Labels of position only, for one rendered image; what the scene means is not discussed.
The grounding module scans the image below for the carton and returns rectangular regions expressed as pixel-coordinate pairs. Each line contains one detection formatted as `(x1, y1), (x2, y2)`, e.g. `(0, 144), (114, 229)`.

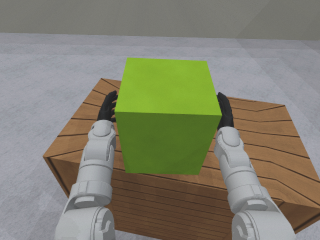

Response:
(114, 57), (222, 175)

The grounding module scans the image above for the robot left hand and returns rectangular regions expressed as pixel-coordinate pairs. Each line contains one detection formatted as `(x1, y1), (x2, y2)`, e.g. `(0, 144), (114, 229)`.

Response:
(97, 90), (118, 123)

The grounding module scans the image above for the pedestal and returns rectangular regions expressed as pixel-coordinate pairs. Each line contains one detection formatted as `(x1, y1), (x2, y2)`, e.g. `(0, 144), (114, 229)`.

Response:
(42, 78), (320, 240)

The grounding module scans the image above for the right robot forearm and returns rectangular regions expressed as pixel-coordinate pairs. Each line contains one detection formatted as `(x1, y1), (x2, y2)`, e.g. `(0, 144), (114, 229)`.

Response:
(213, 126), (297, 240)

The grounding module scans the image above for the left robot forearm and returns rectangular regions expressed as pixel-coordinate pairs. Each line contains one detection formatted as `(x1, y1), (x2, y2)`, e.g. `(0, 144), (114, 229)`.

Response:
(54, 120), (116, 240)

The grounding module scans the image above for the robot right upper arm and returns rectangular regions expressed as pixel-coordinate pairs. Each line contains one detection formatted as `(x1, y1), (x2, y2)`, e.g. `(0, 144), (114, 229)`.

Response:
(231, 210), (296, 240)

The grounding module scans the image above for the robot left upper arm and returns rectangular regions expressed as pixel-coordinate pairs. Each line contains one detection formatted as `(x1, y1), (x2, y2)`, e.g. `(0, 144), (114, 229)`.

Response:
(55, 206), (116, 240)

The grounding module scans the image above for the robot right hand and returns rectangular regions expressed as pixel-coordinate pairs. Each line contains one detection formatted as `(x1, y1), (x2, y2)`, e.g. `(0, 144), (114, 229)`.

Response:
(216, 92), (234, 131)

